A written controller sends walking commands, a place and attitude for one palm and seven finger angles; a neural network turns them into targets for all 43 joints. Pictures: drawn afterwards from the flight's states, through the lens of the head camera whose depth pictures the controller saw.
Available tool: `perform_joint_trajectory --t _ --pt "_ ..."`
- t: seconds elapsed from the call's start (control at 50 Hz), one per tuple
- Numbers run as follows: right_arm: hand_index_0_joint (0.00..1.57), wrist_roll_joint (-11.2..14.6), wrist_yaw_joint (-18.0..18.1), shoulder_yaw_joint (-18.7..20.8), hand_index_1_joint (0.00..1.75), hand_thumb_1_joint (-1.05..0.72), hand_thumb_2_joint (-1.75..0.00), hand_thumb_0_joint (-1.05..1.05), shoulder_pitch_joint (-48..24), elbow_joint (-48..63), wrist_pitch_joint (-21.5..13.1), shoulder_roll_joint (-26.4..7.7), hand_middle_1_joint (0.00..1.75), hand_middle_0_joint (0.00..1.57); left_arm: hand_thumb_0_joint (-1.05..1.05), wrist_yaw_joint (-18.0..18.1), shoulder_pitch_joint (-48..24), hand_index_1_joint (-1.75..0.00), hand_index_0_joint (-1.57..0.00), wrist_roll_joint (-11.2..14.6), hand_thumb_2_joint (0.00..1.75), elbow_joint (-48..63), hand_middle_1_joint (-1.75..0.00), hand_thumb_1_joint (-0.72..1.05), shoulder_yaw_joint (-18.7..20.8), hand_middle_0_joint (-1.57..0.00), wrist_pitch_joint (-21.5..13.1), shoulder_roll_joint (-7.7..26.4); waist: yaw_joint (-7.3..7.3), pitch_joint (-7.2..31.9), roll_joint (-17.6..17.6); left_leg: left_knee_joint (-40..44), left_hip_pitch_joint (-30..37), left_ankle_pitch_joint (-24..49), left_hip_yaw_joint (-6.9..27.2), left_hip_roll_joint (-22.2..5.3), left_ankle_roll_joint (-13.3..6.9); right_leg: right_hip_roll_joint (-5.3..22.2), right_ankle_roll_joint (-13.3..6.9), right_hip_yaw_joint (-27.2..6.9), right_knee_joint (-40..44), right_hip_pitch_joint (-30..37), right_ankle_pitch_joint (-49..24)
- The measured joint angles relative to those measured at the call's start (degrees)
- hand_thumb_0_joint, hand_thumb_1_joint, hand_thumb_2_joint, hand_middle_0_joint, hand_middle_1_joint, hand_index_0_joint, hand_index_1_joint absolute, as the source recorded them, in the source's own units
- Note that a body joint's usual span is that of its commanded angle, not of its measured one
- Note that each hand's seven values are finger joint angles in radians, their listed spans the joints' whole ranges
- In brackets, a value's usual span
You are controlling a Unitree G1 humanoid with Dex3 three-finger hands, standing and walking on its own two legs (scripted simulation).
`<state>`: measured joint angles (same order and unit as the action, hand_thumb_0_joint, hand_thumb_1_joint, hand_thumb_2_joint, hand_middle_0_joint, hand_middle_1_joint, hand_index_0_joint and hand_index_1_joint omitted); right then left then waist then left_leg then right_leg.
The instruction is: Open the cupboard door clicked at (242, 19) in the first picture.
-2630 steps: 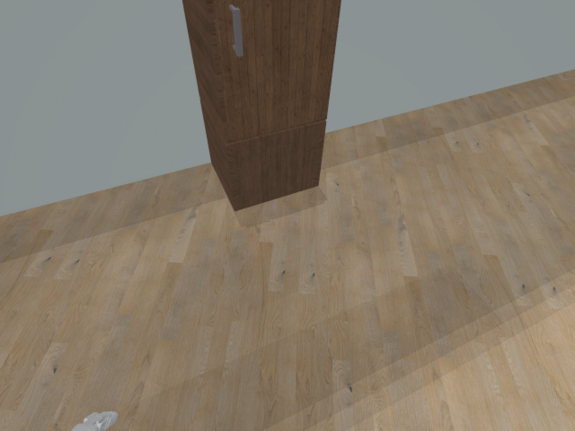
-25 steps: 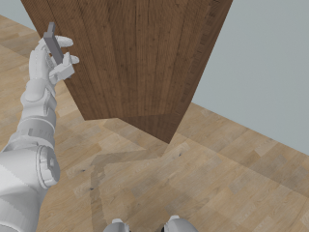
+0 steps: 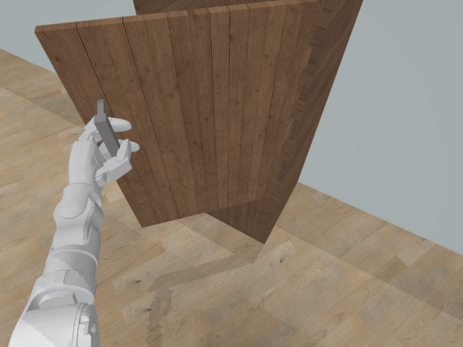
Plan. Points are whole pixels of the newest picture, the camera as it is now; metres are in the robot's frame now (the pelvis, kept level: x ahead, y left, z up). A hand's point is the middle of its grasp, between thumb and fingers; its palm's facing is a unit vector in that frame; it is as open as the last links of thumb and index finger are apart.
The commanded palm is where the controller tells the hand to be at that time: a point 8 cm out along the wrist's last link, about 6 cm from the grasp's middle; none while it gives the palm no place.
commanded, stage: pull the door open along its arc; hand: left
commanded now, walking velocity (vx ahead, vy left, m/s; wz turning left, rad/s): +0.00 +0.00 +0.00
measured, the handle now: (112, 137) +0.47 +0.20 +0.09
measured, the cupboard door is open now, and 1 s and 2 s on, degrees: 46 77 78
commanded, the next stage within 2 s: open thumb and fingers to let go in 0.68 s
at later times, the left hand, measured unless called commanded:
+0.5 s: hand (164, 211) +0.31 +0.10 +0.09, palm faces +0.46 -0.89 +0.01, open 5.7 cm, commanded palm +0.25 +0.13 +0.09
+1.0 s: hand (191, 238) +0.27 +0.05 +0.09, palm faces +0.41 -0.91 -0.02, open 6.7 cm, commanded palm +0.22 +0.09 +0.09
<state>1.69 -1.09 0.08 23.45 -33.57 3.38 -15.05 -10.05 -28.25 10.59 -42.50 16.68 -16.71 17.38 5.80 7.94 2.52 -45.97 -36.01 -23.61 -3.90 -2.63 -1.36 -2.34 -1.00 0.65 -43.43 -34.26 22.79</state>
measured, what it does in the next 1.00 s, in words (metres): stands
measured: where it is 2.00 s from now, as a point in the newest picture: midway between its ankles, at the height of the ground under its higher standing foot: outside the picture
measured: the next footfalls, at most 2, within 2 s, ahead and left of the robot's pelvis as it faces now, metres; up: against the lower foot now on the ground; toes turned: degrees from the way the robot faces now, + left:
none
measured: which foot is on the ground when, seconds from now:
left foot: down 0.00-1.00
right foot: down 0.00-1.00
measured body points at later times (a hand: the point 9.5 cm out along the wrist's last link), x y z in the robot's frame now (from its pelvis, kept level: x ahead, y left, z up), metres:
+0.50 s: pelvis -0.01 -0.02 +0.01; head +0.00 -0.04 +0.46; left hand +0.28 +0.14 +0.10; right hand +0.17 -0.23 -0.09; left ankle -0.02 +0.10 -0.71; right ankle -0.02 -0.11 -0.71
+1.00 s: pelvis -0.01 -0.04 +0.01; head -0.01 -0.06 +0.46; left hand +0.24 +0.10 +0.10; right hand +0.19 -0.23 -0.09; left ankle -0.02 +0.10 -0.71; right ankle -0.02 -0.11 -0.71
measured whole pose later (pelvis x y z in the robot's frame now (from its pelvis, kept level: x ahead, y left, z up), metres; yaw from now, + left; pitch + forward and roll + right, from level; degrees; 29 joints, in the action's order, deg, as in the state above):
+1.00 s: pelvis -0.01 -0.04 +0.01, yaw +5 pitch +3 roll +1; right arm -3.2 -0.2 -0.5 8.9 -33.6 3.0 -10.6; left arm 32.3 4.9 -2.4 -1.2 -14.8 -1.9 -5.0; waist -0.1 3.7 2.9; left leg -41.3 -23.5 -20.4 1.0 -0.9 1.5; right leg -0.9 -3.6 5.5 -41.9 -21.2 23.5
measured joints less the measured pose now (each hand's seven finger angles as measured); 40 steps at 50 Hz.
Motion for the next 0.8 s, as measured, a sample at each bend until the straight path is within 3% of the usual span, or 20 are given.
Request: perform_joint_trajectory --t 0.04,0.12,0.26,0.38,0.46,0.62,0.72,0.8 --pt "0.2 0.2 0.0 0.1 0.3 -0.9 -0.9 0.0 -1.0 0.6 -0.4 0.2 0.3 0.2 0.01 0.9 4.1 -1.35 -0.37 0.7 0.77 4.9 -1.35 0.76 -1.3 -0.37 1.0 -2.2 -0.9 0.1 0.0 0.8 1.5 0.1 -0.1 0.1 0.0 0.1 0.0 -0.1 0.6 1.4 -0.1" --pt "0.2 -0.2 -0.5 0.4 0.29 -0.9 -0.9 0.0 -4.2 1.2 -1.8 1.0 0.3 0.2 0.01 10.8 10.5 -1.35 -0.38 0.8 0.74 14.7 -1.35 0.72 -4.0 -0.38 3.5 -9.6 -2.75 -0.4 -0.1 1.9 3.8 0.6 0.0 0.5 0.2 0.4 0.0 -0.1 1.2 3.6 -0.2" --pt "0.2 -2.5 -1.2 -0.1 0.29 -0.9 -0.9 0.0 -10.0 2.3 -1.8 2.8 0.3 0.2 0.01 27.1 17.4 -1.32 -0.37 -6.4 0.76 25.4 -1.32 0.72 -12.1 -0.38 7.4 -16.9 -4.57 -1.1 -0.7 2.7 6.2 1.5 0.8 1.2 0.7 1.1 -0.5 0.9 0.7 5.8 0.2" --pt "0.2 -3.7 0.0 -1.0 0.3 -0.9 -0.9 0.0 -12.7 1.8 -0.3 3.9 0.3 0.2 0.01 36.4 19.2 -1.33 -0.37 -9.5 0.78 28.1 -1.3 0.72 -16.6 -0.36 10.9 -20.5 -5.1 -1.9 -0.9 3.4 8.2 2.2 2.3 1.5 1.3 1.3 -1.1 2.3 1.1 8.2 0.2" --pt "0.2 -4.3 0.4 -0.9 0.3 -0.9 -0.9 0.0 -12.6 1.6 0.4 4.3 0.3 0.2 0.02 39.4 21.7 -1.33 -0.37 -11.0 0.79 30.5 -1.3 0.73 -19.0 -0.35 12.5 -21.6 -5.22 -2.1 -0.7 4.1 9.5 2.6 2.8 1.5 1.8 1.2 -1.6 2.9 1.6 9.5 0.2" --pt "0.2 -4.4 0.4 0.0 0.3 -0.9 -0.9 0.01 -10.5 1.1 1.1 3.8 0.3 0.2 0.02 40.6 32.5 -1.34 -0.36 -12.6 0.78 39.6 -1.31 0.74 -26.1 -0.32 13.5 -23.9 -5.23 -2.8 -0.1 5.2 12.4 2.6 3.4 1.5 2.3 1.2 -2.0 3.3 2.4 12.5 0.5" --pt "0.2 -4.5 -0.1 0.2 0.3 -0.9 -0.9 0.01 -10.3 1.3 0.6 3.9 0.3 0.2 0.02 40.5 38.4 -1.34 -0.36 -13.8 0.77 45.2 -1.32 0.73 -31.8 -0.33 14.0 -21.6 -4.65 -3.4 0.1 4.9 13.4 2.3 3.7 1.3 2.6 1.0 -2.4 3.7 2.0 13.5 1.0" --pt "0.2 -4.5 0.4 -0.2 0.3 -0.9 -0.9 0.01 -11.5 0.6 0.0 3.9 0.3 0.2 0.02 41.1 38.7 -1.34 -0.37 -13.3 0.77 45.7 -1.32 0.72 -33.4 -0.34 14.4 -20.9 -4.41 -4.0 0.4 4.5 13.7 2.2 4.4 1.2 2.8 0.9 -2.6 4.3 2.0 14.2 1.1"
